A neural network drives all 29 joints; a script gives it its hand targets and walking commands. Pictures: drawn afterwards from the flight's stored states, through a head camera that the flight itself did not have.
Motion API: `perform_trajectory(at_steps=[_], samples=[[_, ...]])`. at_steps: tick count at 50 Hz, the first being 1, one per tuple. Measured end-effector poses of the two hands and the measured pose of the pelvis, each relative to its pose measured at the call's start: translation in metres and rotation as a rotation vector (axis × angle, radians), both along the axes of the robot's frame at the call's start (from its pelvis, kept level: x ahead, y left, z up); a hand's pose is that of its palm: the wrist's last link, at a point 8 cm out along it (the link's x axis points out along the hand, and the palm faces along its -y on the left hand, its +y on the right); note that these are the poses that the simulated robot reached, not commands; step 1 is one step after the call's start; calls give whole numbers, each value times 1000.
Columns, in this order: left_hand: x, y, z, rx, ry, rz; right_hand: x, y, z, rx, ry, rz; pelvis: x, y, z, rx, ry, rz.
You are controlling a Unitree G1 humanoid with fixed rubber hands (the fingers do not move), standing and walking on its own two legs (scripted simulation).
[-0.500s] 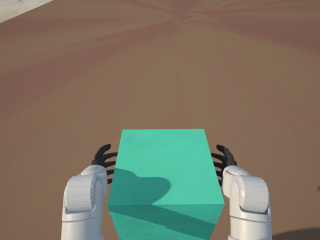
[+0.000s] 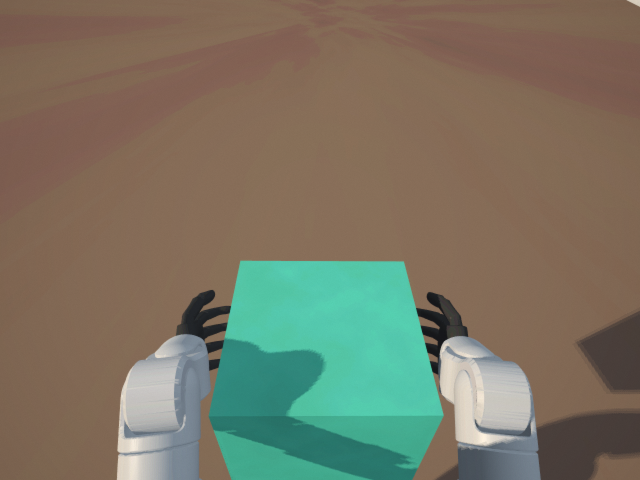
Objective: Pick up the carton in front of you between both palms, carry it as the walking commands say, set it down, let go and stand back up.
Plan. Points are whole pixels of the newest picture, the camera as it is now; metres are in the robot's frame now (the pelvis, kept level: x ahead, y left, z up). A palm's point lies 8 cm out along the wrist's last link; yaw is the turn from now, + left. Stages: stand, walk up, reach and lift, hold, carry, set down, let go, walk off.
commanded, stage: carry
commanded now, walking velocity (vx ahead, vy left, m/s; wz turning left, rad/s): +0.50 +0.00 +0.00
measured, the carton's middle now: (321, 384) +0.26 +0.00 -0.01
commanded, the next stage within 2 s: none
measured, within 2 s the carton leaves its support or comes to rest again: neither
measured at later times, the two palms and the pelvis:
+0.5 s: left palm (237, 195) +0.53 +0.13 +0.08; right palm (416, 198) +0.55 -0.17 +0.06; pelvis +0.27 -0.03 +0.00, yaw +3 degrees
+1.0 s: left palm (228, 164) +0.61 +0.16 +0.08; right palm (395, 163) +0.63 -0.14 +0.08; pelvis +0.36 -0.01 -0.01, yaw +4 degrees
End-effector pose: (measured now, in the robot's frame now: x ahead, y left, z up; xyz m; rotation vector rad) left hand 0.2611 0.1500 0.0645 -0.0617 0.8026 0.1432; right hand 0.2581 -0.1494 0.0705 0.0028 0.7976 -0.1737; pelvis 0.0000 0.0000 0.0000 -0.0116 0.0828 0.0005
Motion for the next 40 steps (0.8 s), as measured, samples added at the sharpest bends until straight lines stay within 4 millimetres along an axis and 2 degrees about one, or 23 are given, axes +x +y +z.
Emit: perform_trajectory(at_steps=[5,12,16,18,21,24,34,40], samples=[[58,-2,11,7,-34,-29,53,-2,12,-1,-33,-22,55,3,10,-10,3,13],[148,-6,29,24,-125,15,156,-6,27,20,-124,18,150,-11,5,-4,-13,20],[204,-17,23,36,-155,48,221,-17,15,37,-155,48,210,-27,-15,16,-34,50],[227,-20,17,60,-118,50,246,-20,5,61,-118,49,228,-31,-16,0,-24,47],[247,-21,12,67,-52,62,268,-21,-6,84,-51,46,246,-34,-9,12,-17,62],[263,-19,12,69,-29,69,285,-19,-7,81,-30,58,264,-34,-2,17,-12,62],[327,-10,33,35,-136,53,345,-9,27,36,-136,49,331,-22,-2,4,-22,52],[346,-2,25,29,-107,56,366,-1,22,24,-108,56,356,-16,-6,4,-18,58]])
